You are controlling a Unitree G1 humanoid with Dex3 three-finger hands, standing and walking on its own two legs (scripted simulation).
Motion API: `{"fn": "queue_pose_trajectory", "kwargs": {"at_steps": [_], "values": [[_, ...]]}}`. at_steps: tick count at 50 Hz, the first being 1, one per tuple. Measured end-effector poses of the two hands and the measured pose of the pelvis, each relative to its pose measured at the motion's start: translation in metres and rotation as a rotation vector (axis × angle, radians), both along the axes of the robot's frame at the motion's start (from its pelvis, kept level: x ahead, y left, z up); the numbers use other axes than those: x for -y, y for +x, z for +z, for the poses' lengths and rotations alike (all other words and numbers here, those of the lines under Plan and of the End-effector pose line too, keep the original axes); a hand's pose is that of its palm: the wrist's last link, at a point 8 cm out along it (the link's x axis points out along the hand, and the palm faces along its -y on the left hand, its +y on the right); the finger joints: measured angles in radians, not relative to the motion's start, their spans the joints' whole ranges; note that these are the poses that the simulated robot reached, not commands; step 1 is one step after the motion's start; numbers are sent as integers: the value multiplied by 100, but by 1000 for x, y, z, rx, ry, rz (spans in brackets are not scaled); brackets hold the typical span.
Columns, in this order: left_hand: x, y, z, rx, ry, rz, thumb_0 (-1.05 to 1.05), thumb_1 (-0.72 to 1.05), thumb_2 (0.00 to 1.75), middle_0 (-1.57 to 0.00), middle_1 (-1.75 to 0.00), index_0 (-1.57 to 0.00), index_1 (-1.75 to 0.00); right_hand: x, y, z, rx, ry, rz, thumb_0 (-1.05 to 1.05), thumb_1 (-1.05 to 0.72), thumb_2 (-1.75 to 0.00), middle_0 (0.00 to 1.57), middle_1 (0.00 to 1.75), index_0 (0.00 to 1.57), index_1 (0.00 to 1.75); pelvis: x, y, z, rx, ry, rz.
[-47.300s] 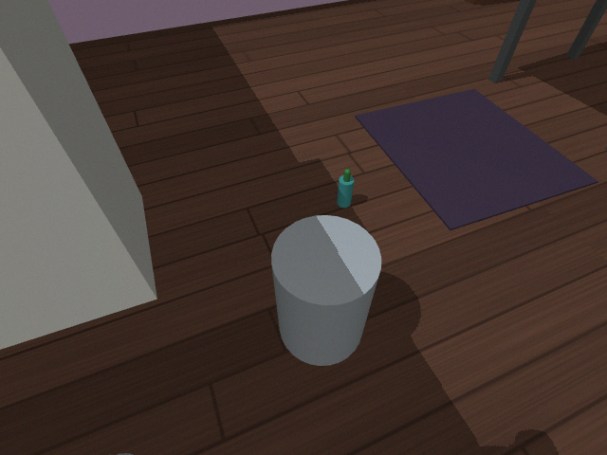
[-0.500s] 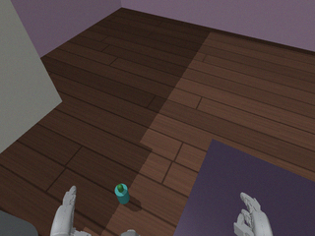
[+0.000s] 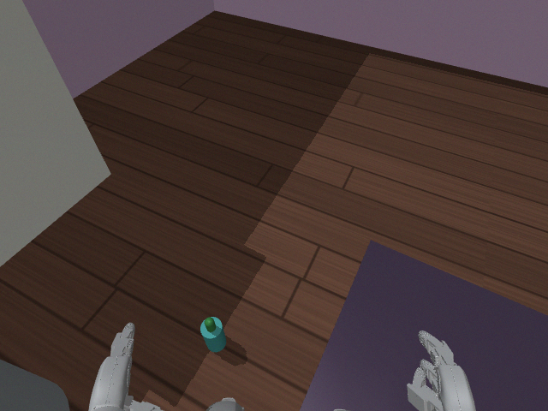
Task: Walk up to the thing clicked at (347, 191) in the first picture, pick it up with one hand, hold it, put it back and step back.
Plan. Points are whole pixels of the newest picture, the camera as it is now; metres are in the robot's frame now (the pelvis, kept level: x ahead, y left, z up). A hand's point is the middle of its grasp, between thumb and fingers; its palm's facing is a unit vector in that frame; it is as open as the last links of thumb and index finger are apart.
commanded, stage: home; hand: left
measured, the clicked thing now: (212, 332) +0.43 +0.21 -0.62
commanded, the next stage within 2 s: stand in 0.42 s
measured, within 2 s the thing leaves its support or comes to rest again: neither
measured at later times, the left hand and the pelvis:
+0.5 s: hand (157, 383) +0.17 +0.18 -0.06, palm faces +0.11 -0.96 -0.26, open 17.5 cm; pelvis +0.01 +0.00 +0.00, yaw +0 degrees
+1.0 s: hand (147, 398) +0.16 +0.20 -0.09, palm faces -0.01 -0.95 -0.31, open 8.8 cm; pelvis +0.00 +0.00 +0.01, yaw +0 degrees
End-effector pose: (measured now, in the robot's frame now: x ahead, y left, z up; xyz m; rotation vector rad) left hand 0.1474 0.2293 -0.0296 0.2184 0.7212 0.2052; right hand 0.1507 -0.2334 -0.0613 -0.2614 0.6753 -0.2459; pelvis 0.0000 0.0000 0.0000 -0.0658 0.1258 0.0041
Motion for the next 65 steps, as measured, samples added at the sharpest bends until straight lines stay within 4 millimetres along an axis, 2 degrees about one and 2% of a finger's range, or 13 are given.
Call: {"fn": "queue_pose_trajectory", "kwargs": {"at_steps": [30,36,41,45,49,53,58,65], "values": [[-4,6,-1,-8,-2,0,-1,-52,8,-8,-8,-8,-8,-5,4,0,0,3,0,1,-90,-91,21,30,20,30,-3,5,1,3,-3,-2],[-4,5,0,-6,-2,1,-1,-28,31,-15,-20,-15,-20,-6,4,1,3,2,1,1,-91,-90,21,30,20,30,-4,5,1,7,-3,-1],[-4,4,0,-5,-4,1,-1,4,59,-19,-26,-18,-26,-6,2,1,3,1,2,1,-91,-90,21,30,20,30,-4,3,1,9,-3,-2],[-4,2,-1,-7,-5,1,0,33,74,-20,-28,-19,-28,-7,0,1,2,2,3,1,-91,-90,21,30,20,30,-5,2,1,10,-3,-2],[-15,1,-21,-46,42,-94,0,59,82,-21,-29,-20,-29,1,-6,-13,-161,-35,122,1,-91,-90,21,30,20,30,-4,-4,6,61,18,-1],[-37,-17,-38,-148,48,-92,0,75,86,-21,-30,-20,-30,19,-22,-18,-285,-26,112,1,-90,-90,21,30,21,30,-6,-6,12,94,30,2],[-59,-51,-47,-287,60,-32,1,85,88,-21,-30,-20,-30,38,-45,-15,-373,-31,57,1,-91,-90,21,30,20,30,-8,-3,23,118,29,3],[-72,-92,-49,-436,57,30,1,89,89,-21,-30,-20,-30,43,-71,-10,-474,-20,13,1,-91,-90,21,30,20,30,-11,0,37,148,31,9]]}}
